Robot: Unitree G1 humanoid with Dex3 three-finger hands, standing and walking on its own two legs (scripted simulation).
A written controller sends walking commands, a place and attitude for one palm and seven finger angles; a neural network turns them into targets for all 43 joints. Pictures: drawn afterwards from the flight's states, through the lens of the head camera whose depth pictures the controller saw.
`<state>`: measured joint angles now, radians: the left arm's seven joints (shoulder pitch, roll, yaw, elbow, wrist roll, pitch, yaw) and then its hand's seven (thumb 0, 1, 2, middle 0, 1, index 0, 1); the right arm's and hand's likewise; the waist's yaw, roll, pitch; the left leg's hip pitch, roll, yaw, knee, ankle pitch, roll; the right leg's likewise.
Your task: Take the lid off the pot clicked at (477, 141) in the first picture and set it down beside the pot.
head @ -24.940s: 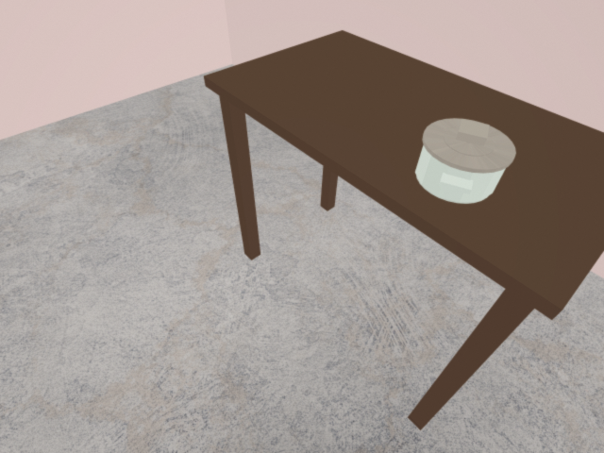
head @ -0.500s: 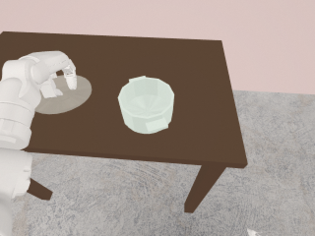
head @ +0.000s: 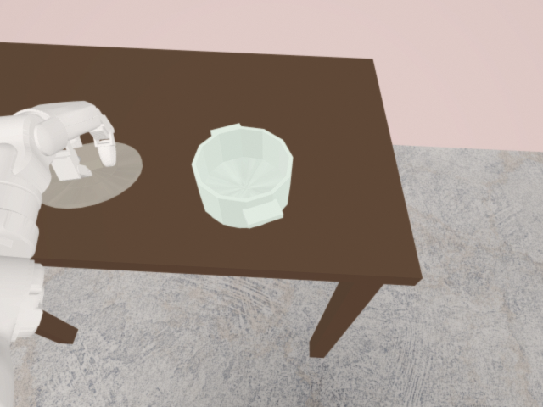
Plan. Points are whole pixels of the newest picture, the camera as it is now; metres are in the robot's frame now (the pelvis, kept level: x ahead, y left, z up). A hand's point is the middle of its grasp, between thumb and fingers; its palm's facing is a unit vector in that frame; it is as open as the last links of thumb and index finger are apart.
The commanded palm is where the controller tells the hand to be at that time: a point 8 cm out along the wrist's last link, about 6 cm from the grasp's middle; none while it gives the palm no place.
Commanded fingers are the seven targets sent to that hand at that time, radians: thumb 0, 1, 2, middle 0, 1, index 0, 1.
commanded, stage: lower the lid onto the table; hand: left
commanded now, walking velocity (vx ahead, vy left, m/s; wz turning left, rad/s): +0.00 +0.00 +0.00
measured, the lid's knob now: (83, 159) +0.48 +0.28 +0.08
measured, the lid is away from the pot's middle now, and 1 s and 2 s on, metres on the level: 0.25 0.24 0.24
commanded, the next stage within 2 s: open the fingers wide in 0.50 s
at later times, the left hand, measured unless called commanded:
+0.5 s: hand (90, 161) +0.47 +0.26 +0.09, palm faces -0.49 -0.06 -0.87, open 6.1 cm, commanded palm +0.48 +0.27 +0.15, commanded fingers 0.00 0.55 1.12 -0.78 -0.92 -1.01 -1.04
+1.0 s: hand (93, 168) +0.46 +0.26 +0.08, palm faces -0.43 -0.03 -0.90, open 6.5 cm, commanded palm +0.47 +0.26 +0.14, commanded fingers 0.00 0.24 0.90 -0.57 -0.87 -0.67 -0.93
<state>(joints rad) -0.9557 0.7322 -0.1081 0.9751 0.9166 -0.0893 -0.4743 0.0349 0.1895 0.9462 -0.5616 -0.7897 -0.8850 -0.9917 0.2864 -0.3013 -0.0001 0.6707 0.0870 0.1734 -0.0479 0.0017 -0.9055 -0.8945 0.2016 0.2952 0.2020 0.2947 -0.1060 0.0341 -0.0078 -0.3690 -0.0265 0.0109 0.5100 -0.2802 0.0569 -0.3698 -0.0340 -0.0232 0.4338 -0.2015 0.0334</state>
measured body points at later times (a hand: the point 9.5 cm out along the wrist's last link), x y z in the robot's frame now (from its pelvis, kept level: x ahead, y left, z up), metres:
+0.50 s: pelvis +0.00 +0.01 -0.01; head +0.07 +0.01 +0.44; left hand +0.49 +0.26 +0.14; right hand +0.03 -0.27 -0.13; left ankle -0.02 +0.08 -0.74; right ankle +0.00 -0.15 -0.74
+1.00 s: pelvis +0.00 +0.00 -0.01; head +0.07 +0.00 +0.44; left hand +0.47 +0.26 +0.13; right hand +0.04 -0.28 -0.13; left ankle -0.02 +0.08 -0.74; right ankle +0.00 -0.15 -0.74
